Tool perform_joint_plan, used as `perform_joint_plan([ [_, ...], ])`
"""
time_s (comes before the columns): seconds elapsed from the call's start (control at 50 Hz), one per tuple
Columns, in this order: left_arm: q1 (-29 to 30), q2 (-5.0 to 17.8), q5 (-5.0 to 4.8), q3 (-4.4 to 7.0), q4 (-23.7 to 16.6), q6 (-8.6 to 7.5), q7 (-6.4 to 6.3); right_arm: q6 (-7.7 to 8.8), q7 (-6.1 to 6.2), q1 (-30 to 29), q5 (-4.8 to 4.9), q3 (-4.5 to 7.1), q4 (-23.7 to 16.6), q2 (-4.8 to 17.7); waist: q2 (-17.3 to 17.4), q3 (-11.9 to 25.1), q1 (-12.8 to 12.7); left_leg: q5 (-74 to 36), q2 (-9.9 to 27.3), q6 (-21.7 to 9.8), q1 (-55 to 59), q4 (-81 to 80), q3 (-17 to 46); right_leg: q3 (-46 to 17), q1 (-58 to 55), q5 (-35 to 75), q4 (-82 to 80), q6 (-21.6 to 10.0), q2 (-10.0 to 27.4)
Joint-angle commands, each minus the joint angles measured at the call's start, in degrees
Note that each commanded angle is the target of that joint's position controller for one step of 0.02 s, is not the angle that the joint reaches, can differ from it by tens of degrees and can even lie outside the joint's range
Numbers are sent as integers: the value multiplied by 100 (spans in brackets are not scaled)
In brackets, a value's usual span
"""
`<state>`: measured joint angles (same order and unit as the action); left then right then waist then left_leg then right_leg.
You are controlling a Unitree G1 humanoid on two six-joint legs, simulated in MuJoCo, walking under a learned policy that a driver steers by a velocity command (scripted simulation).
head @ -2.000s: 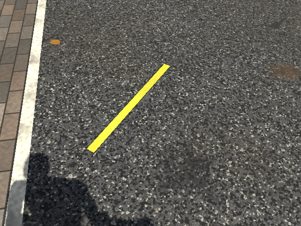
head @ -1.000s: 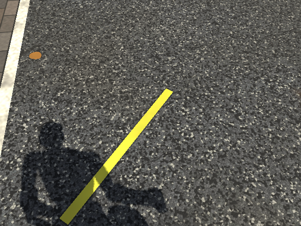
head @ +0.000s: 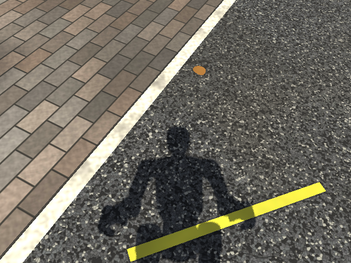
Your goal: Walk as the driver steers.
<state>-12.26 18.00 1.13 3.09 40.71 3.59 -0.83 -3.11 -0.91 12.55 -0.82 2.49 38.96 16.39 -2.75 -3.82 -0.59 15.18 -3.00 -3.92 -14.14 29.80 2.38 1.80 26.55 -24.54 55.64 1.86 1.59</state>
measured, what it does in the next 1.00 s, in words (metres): steps on the spot, turning left: right foot, then left foot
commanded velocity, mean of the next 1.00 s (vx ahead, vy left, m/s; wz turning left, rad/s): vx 0.00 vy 0.00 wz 0.43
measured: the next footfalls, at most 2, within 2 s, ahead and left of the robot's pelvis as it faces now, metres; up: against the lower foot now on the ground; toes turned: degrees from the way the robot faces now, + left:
right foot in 0.42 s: +0.07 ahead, -0.11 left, +0.00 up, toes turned +20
left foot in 0.82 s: -0.03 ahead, +0.09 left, +0.00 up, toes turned +20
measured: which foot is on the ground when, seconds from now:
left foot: down 0.00-0.42, up 0.44-0.80, down 0.82-1.00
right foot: up 0.00-0.40, down 0.42-0.84, up 0.86-1.00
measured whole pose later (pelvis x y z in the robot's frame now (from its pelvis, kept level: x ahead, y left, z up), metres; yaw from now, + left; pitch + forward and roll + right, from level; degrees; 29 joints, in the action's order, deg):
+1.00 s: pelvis -0.02 -0.01 +0.01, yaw +24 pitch -1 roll +0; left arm -14.3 15.8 0.7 1.5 47.0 3.1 -0.5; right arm -0.7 1.1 9.0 -1.1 -1.2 46.5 12.2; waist -2.3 -2.9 -1.7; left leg 13.0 -3.5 -2.9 -8.4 22.8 2.9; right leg -0.5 14.9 -24.7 37.4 0.1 0.9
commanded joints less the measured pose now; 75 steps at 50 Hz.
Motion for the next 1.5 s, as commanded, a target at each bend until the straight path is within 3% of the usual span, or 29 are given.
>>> perform_joint_plan([
  [0.02,-127,611,58,184,-284,-79,23,92,83,-237,54,244,-389,869,1060,505,-37,-2368,1159,-790,633,-1156,1460,-295,535,353,662,34,-49],
  [0.06,-38,511,23,165,-309,-56,43,126,67,-4,69,273,-316,924,862,612,38,-2488,1185,-836,881,-1099,1582,-344,635,382,565,76,-68],
  [0.24,441,423,-31,97,-488,-69,-29,110,65,428,-28,387,-205,1123,929,562,286,-1887,1164,-993,908,-950,2508,-520,393,84,-728,1,-273],
  [0.34,323,440,-109,53,-517,-156,-80,86,18,204,-39,427,-199,1153,1001,665,171,-2278,983,-821,563,-792,2954,-581,-498,10,-1580,-161,-524],
  [0.4,-211,403,-93,34,-378,-248,-186,71,32,-168,59,411,-211,1053,906,636,-216,-1592,569,-316,-93,-519,2925,-571,-1810,928,-3397,-273,-501],
  [0.42,-230,734,-24,101,-383,-289,-248,96,53,-43,105,345,-239,795,298,684,-131,-352,165,36,-666,27,2484,-1282,-2373,819,-4018,-437,299],
  [0.44,120,1212,2,160,-577,-268,-259,123,74,401,112,265,-276,417,-913,730,167,1402,-739,338,-1495,1263,1210,-2812,-2750,871,-4395,-909,1797],
  [0.46,172,1275,42,206,-566,-219,-196,93,114,259,-99,407,-223,995,-738,473,34,1814,-686,405,-1638,2325,640,-3009,-1847,1408,-4273,-1501,2137],
  [0.5,506,601,-16,34,-597,-239,-114,39,42,284,-109,464,-45,1042,-234,153,257,1206,-361,455,-1404,3301,640,-2009,-1363,1973,-4128,-1430,1528],
  [0.52,677,515,2,6,-646,-242,-117,-3,-22,409,-67,456,37,977,-361,180,334,948,-351,508,-1414,3589,539,-1522,-1438,2184,-4059,-1279,1200],
  [0.56,496,500,6,3,-589,-277,-144,-37,-102,429,-10,400,88,851,-513,290,227,865,-351,629,-1514,3699,394,-1123,-1764,3006,-3890,-1276,997],
  [0.64,-81,580,-15,59,-324,-334,-124,-70,-77,-9,14,281,12,628,-528,422,-87,1012,-314,708,-1605,2873,383,-1069,-2487,3665,-3639,-1431,1146],
  [0.74,-79,705,26,95,-137,-310,2,-84,-11,-163,68,106,70,434,-839,543,-141,1267,-162,548,-389,1053,-153,-910,-2142,3919,-3391,-1425,1124],
  [0.78,-88,745,-5,103,-24,-257,38,-40,32,33,77,58,187,380,-808,555,13,626,-143,428,172,-35,-317,-869,-1985,4177,-3126,-1322,1067],
  [0.8,-66,712,-49,85,28,-239,48,14,64,197,35,25,279,347,-641,542,165,-285,-84,348,714,-1068,-314,-777,-1712,4016,-2939,-1101,993],
  [0.82,-237,589,-49,55,75,-259,55,86,102,159,-54,28,287,526,-301,648,120,-896,281,243,1370,-1520,228,-722,-1251,3333,-2787,-764,892],
  [0.84,-443,199,1,-50,-68,-279,98,160,133,251,-150,44,226,900,917,976,-9,-1709,1681,12,2071,-1689,1787,-321,-582,1389,-1988,-427,480],
  [0.86,-175,82,-89,-106,-96,-200,32,193,176,-48,-41,39,303,957,1641,618,48,-2786,2154,-716,767,-1363,1932,-143,-899,-521,-2075,-303,13],
  [0.88,-83,345,-82,-46,-11,-125,-3,249,161,-217,-43,-43,283,628,1165,442,67,-2566,1959,-863,762,-1383,1782,-295,-919,-591,-1695,-269,70],
  [0.9,-18,329,-89,-33,52,-100,3,288,176,-337,-46,-117,328,478,1107,344,49,-2389,1789,-803,704,-1415,1573,-335,-831,-451,-1622,-267,19],
  [0.98,-373,222,-28,-47,428,-97,28,319,254,-358,-18,-172,574,463,1077,466,-51,-3238,1290,-572,860,-1140,945,-247,-1073,-3,-1686,-134,-80],
  [1.06,-412,59,-65,-116,668,-113,-46,295,263,-464,11,-180,796,444,955,408,-102,-2376,1124,-422,584,-986,917,-122,-1648,823,-2922,-103,-103],
  [1.1,-456,211,15,-118,786,-197,-72,306,256,-387,30,-177,902,401,693,436,-91,-1123,932,-85,106,-1043,970,-518,-2355,2016,-3519,-129,267],
  [1.14,-260,467,-49,-60,914,-262,-16,272,221,-179,24,-142,1108,362,46,50,122,-505,506,32,280,-1248,674,-726,-1699,2047,-3366,-289,431],
  [1.18,-286,212,-33,-126,1038,-316,5,260,240,-238,23,-117,1292,392,8,38,15,-845,548,42,616,-1046,642,-704,-1520,1834,-3572,-279,382],
  [1.26,-297,181,-42,-147,1259,-359,-55,294,241,-197,35,-109,1583,345,61,244,21,-1085,592,59,677,-1039,617,-715,-1757,1929,-3648,-329,382],
  [1.4,-330,111,-37,-185,1598,-349,-85,273,275,-30,34,-139,2070,283,203,117,10,-891,578,150,534,-1157,579,-760,-1760,1628,-3738,-410,389],
  [1.46,-489,347,-18,-79,1693,-280,-66,230,261,119,-12,-100,2149,354,21,51,-38,1305,194,-4,51,-692,305,-954,-1598,-1007,-3818,-681,275],
  [1.5,-767,433,-13,-21,1754,-235,-41,233,201,-82,-83,-113,2010,220,-306,-419,-186,1826,28,-61,-829,-45,106,-1733,-1515,-2283,-4287,-1045,724],
])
